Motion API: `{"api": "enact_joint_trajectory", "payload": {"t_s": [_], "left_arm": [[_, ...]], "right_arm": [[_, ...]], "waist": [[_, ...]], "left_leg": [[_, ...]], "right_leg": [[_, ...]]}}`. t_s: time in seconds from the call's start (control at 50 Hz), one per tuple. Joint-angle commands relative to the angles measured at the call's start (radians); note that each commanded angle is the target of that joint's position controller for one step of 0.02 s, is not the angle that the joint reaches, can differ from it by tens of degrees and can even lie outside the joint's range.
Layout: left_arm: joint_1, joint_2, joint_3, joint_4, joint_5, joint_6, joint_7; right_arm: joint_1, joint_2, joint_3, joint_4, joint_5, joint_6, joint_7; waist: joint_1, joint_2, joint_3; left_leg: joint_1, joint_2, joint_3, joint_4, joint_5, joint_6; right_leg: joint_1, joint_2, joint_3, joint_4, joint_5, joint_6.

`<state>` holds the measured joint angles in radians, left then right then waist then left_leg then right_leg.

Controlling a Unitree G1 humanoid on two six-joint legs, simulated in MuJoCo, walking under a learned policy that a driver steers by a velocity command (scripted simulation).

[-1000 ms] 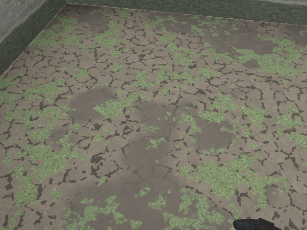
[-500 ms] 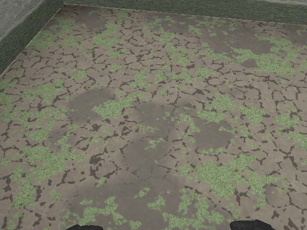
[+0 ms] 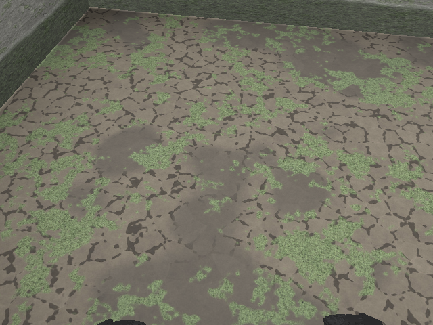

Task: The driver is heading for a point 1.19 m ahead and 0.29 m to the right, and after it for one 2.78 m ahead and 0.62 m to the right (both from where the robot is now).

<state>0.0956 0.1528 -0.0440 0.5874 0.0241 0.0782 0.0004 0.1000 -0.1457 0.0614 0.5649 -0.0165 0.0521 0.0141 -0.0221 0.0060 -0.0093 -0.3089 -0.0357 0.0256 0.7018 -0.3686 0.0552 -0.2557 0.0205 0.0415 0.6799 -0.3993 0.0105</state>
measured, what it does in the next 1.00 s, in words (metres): stands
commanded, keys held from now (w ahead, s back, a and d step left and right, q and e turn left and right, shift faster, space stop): w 0.06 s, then no key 0.94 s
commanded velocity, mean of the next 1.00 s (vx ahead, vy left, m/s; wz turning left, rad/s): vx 0.15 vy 0.00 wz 0.00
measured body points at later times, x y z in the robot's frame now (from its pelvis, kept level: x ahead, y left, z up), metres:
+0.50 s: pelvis +0.01 +0.01 +0.03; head +0.02 +0.01 +0.47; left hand +0.19 +0.21 -0.08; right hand +0.17 -0.19 -0.08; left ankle +0.01 +0.08 -0.72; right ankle -0.02 -0.13 -0.72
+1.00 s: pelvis +0.01 +0.01 +0.03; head +0.02 +0.01 +0.48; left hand +0.18 +0.22 -0.08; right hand +0.17 -0.20 -0.08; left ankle +0.01 +0.08 -0.72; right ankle -0.02 -0.13 -0.72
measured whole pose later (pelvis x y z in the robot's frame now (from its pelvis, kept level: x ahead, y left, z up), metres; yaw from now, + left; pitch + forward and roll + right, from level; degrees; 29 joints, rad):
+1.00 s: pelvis +0.01 +0.01 +0.03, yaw +0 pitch +1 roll +0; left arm 0.15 0.18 -0.03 0.68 0.02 0.10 0.00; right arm 0.16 -0.16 0.04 0.66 -0.01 0.05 0.02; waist -0.01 0.00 -0.01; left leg -0.18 -0.05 0.03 0.39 -0.22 0.06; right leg -0.14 0.00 0.06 0.38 -0.25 0.02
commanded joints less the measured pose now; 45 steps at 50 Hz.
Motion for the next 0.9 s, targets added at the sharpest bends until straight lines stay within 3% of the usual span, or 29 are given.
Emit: {"api": "enact_joint_trajectory", "payload": {"t_s": [0.02,0.04,0.06,0.08,0.1,0.12,0.14,0.16,0.18,0.22,0.32,0.48,0.9], "left_arm": [[-0.101,0.069,0.020,-0.100,0.003,-0.013,0.002],[-0.047,0.055,0.019,-0.075,0.000,-0.025,0.004],[-0.121,0.061,0.014,-0.107,-0.001,-0.018,0.003],[-0.105,0.069,0.019,-0.099,0.003,-0.015,0.003],[-0.094,0.068,0.019,-0.096,0.005,-0.013,0.002],[-0.024,0.053,0.017,-0.063,0.000,-0.019,0.003],[-0.102,0.056,0.010,-0.098,0.001,-0.012,0.000],[-0.088,0.060,0.013,-0.088,0.005,-0.010,0.000],[-0.088,0.050,0.008,-0.087,0.008,-0.005,-0.004],[-0.088,0.038,0.001,-0.078,0.009,-0.002,-0.005],[-0.046,0.072,0.013,-0.028,0.009,-0.002,-0.004],[-0.021,0.074,0.022,0.010,-0.003,-0.005,0.001],[0.005,0.106,0.029,0.010,-0.001,0.005,0.003]], "right_arm": [[-0.091,-0.056,-0.017,-0.099,-0.009,-0.023,0.004],[-0.040,-0.064,-0.020,-0.078,0.006,-0.024,-0.012],[-0.128,-0.063,-0.017,-0.109,0.003,-0.022,0.000],[-0.097,-0.057,-0.017,-0.102,-0.005,-0.022,0.002],[-0.080,-0.055,-0.015,-0.095,-0.007,-0.023,0.004],[-0.015,-0.063,-0.015,-0.066,0.008,-0.021,-0.011],[-0.107,-0.056,-0.010,-0.100,0.003,-0.021,0.001],[-0.079,-0.047,-0.008,-0.091,-0.007,-0.023,0.004],[-0.066,-0.030,0.002,-0.083,-0.018,-0.023,0.007],[-0.059,-0.019,0.009,-0.071,-0.019,-0.027,0.009],[-0.009,-0.057,-0.005,-0.027,-0.013,-0.037,0.011],[0.009,-0.064,-0.020,0.007,0.004,-0.039,0.009],[0.017,-0.094,-0.038,0.014,0.002,-0.016,0.007]], "waist": [[-0.010,0.004,-0.083],[0.010,0.008,-0.161],[-0.001,0.013,-0.025],[-0.008,0.001,-0.072],[-0.008,0.001,-0.078],[0.012,0.009,-0.139],[0.002,0.014,0.004],[-0.004,0.005,-0.048],[-0.004,0.009,-0.054],[-0.002,0.006,-0.049],[0.007,-0.002,-0.042],[0.011,0.005,-0.093],[0.007,0.000,-0.074]], "left_leg": [[-0.010,0.076,-0.070,-0.115,0.292,0.006],[0.022,0.084,-0.112,-0.169,0.102,0.008],[-0.034,0.080,-0.081,-0.130,0.269,0.007],[-0.010,0.083,-0.080,-0.125,0.275,0.009],[-0.007,0.084,-0.082,-0.126,0.275,0.011],[0.009,0.094,-0.128,-0.197,0.056,0.012],[-0.046,0.086,-0.099,-0.160,0.228,0.012],[-0.011,0.091,-0.100,-0.166,0.226,0.012],[-0.004,0.096,-0.101,-0.187,0.236,0.012],[0.011,0.105,-0.115,-0.238,0.233,0.005],[0.088,0.121,-0.138,-0.332,0.313,0.011],[0.181,0.128,-0.133,-0.372,0.448,0.025],[0.188,0.131,-0.128,-0.359,0.462,0.036]], "right_leg": [[0.033,-0.033,0.041,-0.066,0.267,-0.018],[0.087,-0.014,0.023,-0.073,0.076,-0.017],[0.010,-0.026,0.033,-0.075,0.242,-0.016],[0.025,-0.032,0.045,-0.073,0.235,-0.020],[0.028,-0.031,0.046,-0.075,0.227,-0.020],[0.081,-0.016,0.035,-0.096,0.025,-0.018],[-0.001,-0.029,0.049,-0.104,0.185,-0.017],[0.015,-0.038,0.063,-0.116,0.175,-0.021],[0.022,-0.041,0.073,-0.134,0.171,-0.019],[0.037,-0.054,0.090,-0.193,0.166,-0.012],[0.098,-0.076,0.111,-0.294,0.231,-0.012],[0.141,-0.087,0.096,-0.330,0.319,-0.009],[0.100,-0.089,0.085,-0.329,0.319,-0.011]]}}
